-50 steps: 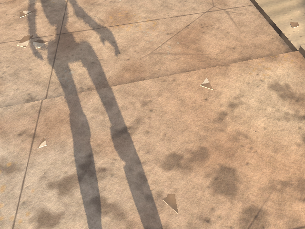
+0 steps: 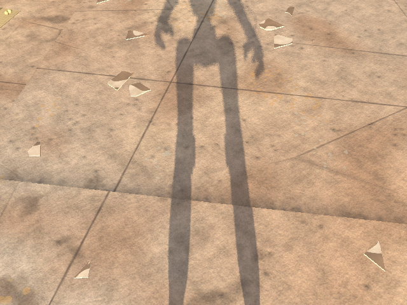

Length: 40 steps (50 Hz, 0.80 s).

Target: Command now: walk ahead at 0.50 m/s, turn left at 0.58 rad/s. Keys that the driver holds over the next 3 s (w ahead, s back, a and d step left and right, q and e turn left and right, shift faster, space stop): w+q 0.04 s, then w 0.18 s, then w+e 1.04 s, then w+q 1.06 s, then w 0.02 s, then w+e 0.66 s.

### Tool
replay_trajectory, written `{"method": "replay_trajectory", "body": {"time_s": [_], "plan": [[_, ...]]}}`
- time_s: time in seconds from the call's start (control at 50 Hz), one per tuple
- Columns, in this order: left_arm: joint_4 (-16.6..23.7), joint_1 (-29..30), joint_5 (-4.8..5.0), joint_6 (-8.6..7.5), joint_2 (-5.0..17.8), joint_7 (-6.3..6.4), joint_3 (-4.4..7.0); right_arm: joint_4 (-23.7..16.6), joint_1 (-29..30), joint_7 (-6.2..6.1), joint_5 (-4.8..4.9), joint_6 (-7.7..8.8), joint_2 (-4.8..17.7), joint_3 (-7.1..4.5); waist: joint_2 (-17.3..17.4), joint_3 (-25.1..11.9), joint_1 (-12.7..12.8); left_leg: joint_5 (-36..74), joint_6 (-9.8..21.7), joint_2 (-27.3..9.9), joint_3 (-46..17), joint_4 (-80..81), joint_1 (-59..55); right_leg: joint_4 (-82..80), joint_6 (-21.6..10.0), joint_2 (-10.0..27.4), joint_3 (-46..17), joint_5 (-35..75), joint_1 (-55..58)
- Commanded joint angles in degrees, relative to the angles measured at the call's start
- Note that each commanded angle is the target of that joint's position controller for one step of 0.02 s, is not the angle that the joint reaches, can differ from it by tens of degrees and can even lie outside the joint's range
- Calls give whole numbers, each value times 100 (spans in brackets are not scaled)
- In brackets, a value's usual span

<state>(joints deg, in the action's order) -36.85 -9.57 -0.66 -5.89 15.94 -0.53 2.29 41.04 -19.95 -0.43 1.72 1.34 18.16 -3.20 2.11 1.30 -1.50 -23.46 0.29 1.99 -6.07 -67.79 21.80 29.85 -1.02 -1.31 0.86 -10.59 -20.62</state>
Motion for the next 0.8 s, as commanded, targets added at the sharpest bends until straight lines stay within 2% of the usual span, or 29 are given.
{"method": "replay_trajectory", "body": {"time_s": [0.02,0.06,0.12,0.16,0.22,0.28,0.32,0.34,0.36,0.38,0.4,0.42,0.44,0.46,0.48,0.5,0.52,0.56,0.6,0.64,0.68,0.72,0.8], "plan": [[91,-491,-35,-19,602,49,205,-647,379,39,-10,48,557,-181,-858,-99,327,547,-55,-732,-119,-173,1725,-1682,-849,1600,-1743,12,1576],[-48,-537,17,-75,610,38,228,-663,419,62,-12,-10,307,-125,-831,-27,283,629,-75,-762,-11,126,1653,-1903,-957,1555,-1316,428,1386],[-280,-668,39,-108,805,3,296,-744,729,72,-83,6,96,-37,-602,61,284,1004,-112,-743,-51,1003,1819,-2098,-1144,1628,-938,1013,1474],[-376,-626,75,-82,879,-10,308,-756,980,130,-93,64,53,8,-544,90,324,1584,-90,-726,54,1773,1715,-2149,-1113,1527,-571,1256,1550],[-562,-797,163,-16,1026,3,327,-864,1594,238,-87,179,-10,75,-504,218,523,2241,-35,-642,422,2788,1339,-2169,-1003,1416,-173,1368,1555],[-825,-1213,261,91,1142,-15,336,-1061,2118,294,-64,256,54,72,-557,345,618,2042,75,-534,556,3375,1167,-2010,-977,1584,-392,1628,1881],[-916,-1259,283,175,1261,5,363,-1084,2076,317,-60,303,231,4,-656,274,458,1723,200,-413,581,3711,845,-1708,-885,1692,-525,2046,2137],[-936,-1195,291,208,1326,23,371,-1007,1757,305,-74,322,367,-67,-698,74,207,1706,291,-284,664,3912,267,-1321,-791,1639,-479,2689,2125],[-948,-1139,297,227,1278,38,339,-787,1048,262,-101,325,572,-193,-643,-375,-203,1924,434,-145,777,4147,-843,-518,-638,1404,-282,3291,1896],[-885,-1123,220,201,1044,49,238,-572,161,184,-153,299,887,-335,-567,-1037,-615,2097,631,-547,438,3931,-2374,666,-412,1111,-105,2678,1077],[-649,-1499,111,130,389,29,31,-513,-518,94,-321,240,1450,-454,638,-2010,-609,1560,1319,-2193,-1791,3945,-4570,2885,30,342,197,60,-1063],[-725,-1610,205,62,485,38,34,-512,-562,88,-292,216,1176,-369,1049,-2499,-606,1039,1643,-2697,-3280,4699,-4485,3960,103,41,-630,-2317,-1700],[-651,-1278,353,60,952,27,198,-461,-249,107,-219,222,818,-249,696,-1558,-565,692,1430,-2482,-2523,4872,-3763,4323,81,337,-817,-2057,-2159],[-559,-982,365,76,924,30,204,-426,70,123,-161,240,598,-184,612,-925,-396,725,1268,-2228,-1748,5029,-3073,4217,51,581,-625,-1626,-2249],[-539,-833,288,113,843,53,212,-381,404,151,-164,273,403,-132,447,-535,-212,900,1168,-1984,-1260,5273,-2419,3969,69,741,-568,-1217,-2118],[-581,-910,240,197,783,69,242,-363,647,169,-192,339,241,-99,562,-330,-15,1208,1084,-1793,-817,5507,-1916,3769,89,890,-619,-874,-1801],[-643,-1072,252,283,652,64,229,-325,807,178,-224,393,198,-109,597,-251,130,1436,1075,-1718,-516,5710,-1561,3736,131,935,-627,-641,-1492],[-639,-1086,251,401,456,67,208,-206,913,164,-249,505,224,-155,395,-89,252,2015,1138,-1723,-22,5964,-1270,3633,213,947,-650,-350,-1445],[-512,-826,229,447,428,83,212,-67,874,123,-281,553,309,-200,222,86,248,2350,1137,-1728,373,6066,-1300,3234,266,954,-750,73,-1715],[-399,-544,206,425,357,32,182,42,797,73,-272,540,397,-232,152,177,178,2516,1076,-1652,776,6092,-1436,2541,251,927,-708,675,-1798],[-279,-181,196,392,274,-59,133,112,733,28,-244,505,532,-268,92,271,51,2572,1009,-1617,1116,6117,-1513,1830,199,882,-494,1166,-1680],[-103,236,187,387,226,-142,92,216,540,0,-198,457,673,-314,-10,413,-113,2554,989,-1734,1301,6135,-1709,1348,119,849,-282,1283,-1686],[217,700,183,419,347,-265,117,402,287,-4,-53,300,852,-398,-17,542,-213,2911,831,-1943,1539,5784,-2484,796,-159,751,-22,741,-1842]]}}
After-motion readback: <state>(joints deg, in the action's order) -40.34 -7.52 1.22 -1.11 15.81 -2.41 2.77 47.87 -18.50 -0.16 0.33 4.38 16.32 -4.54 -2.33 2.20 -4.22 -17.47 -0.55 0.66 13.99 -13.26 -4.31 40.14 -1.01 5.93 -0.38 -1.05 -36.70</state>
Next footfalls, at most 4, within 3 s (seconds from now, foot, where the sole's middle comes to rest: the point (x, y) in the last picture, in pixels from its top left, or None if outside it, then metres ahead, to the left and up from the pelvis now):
0.38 left None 0.35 0.17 -0.77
0.90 right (246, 263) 0.62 -0.11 -0.77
1.40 left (211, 185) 0.97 -0.01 -0.81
1.92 right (272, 147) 1.16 -0.28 -0.81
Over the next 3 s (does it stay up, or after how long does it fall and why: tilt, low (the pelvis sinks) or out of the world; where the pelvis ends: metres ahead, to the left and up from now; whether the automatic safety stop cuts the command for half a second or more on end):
stays up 1.61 -0.15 -0.06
